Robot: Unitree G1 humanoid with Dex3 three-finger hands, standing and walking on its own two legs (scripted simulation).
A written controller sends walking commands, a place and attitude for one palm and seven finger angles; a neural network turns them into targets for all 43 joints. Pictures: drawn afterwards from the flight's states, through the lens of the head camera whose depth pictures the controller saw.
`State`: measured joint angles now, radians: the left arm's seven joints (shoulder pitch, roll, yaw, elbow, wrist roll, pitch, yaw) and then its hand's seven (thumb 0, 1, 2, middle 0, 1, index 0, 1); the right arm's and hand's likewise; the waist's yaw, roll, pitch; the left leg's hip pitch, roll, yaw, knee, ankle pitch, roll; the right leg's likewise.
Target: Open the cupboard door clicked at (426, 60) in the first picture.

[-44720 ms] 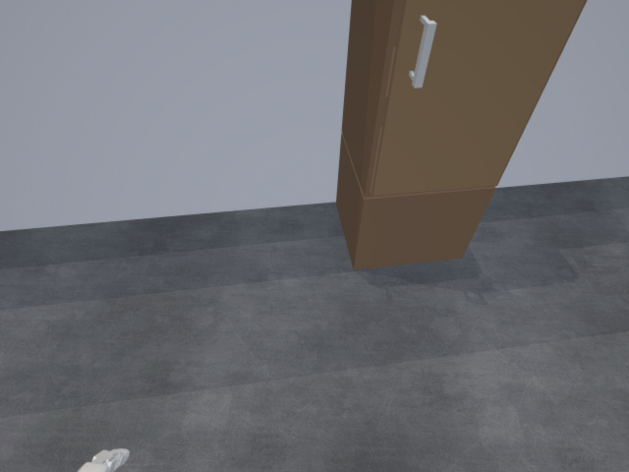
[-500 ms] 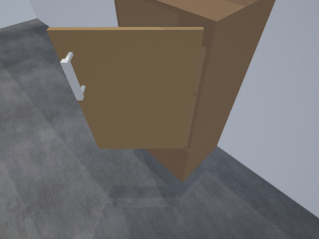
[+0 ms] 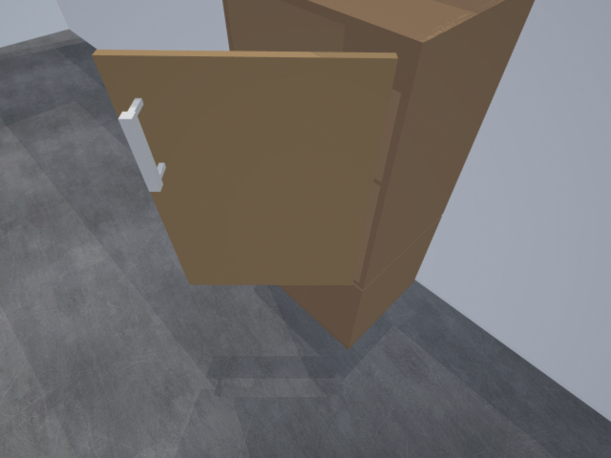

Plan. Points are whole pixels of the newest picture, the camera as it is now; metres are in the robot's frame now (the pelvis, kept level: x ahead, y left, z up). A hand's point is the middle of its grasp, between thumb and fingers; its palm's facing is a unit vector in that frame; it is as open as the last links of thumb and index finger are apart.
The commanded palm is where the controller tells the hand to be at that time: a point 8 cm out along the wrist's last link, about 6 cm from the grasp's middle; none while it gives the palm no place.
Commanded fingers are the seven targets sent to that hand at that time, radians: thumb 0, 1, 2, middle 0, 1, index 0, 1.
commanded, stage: look again from close up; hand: left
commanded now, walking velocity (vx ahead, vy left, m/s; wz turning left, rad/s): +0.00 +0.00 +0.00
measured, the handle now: (146, 147) +0.53 +0.29 +0.11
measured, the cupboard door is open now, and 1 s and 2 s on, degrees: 46 46 46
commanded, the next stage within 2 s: shuffle to correct the standing spot in 0.14 s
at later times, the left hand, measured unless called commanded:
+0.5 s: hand out of the picture +0.03 +0.21 -0.17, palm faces +0.00 -0.97 -0.24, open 7.4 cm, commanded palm none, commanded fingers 0.00 0.90 0.90 -0.20 -0.30 -0.20 -0.30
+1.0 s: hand out of the picture -0.04 +0.21 -0.18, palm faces +0.00 -0.98 -0.20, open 7.4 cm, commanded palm none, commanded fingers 0.00 0.90 0.90 -0.20 -0.30 -0.20 -0.30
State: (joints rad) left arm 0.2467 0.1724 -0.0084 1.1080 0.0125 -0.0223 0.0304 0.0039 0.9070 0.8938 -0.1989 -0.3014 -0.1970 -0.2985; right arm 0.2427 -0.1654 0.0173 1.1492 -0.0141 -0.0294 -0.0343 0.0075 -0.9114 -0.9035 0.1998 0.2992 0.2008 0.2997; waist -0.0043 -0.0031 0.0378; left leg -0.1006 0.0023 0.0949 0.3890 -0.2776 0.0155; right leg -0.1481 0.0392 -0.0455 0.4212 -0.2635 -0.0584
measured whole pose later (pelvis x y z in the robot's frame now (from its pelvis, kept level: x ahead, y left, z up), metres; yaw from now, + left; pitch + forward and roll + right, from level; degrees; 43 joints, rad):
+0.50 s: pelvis +0.00 +0.01 +0.00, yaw +0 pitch -1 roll +1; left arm 0.22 0.21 0.00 1.11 0.02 -0.01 0.02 0.00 0.90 0.89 -0.20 -0.30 -0.20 -0.30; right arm 0.22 -0.20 0.02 1.15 -0.02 -0.03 -0.03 0.01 -0.91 -0.90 0.20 0.30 0.20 0.30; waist 0.00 0.00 0.04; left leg -0.09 -0.02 0.10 0.37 -0.26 0.03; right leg -0.15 0.02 -0.04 0.42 -0.26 -0.04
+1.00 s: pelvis -0.05 +0.04 +0.00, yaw +0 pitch -2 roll +0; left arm 0.30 0.16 -0.02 1.07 0.02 0.00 0.03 0.00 0.91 0.89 -0.20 -0.30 -0.20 -0.30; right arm 0.30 -0.18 0.01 1.06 -0.02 -0.01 -0.01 0.01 -0.92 -0.90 0.20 0.30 0.20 0.30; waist -0.01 0.01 0.01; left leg -0.17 -0.05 0.11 0.43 -0.24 0.08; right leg -0.22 -0.02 -0.03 0.48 -0.22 0.00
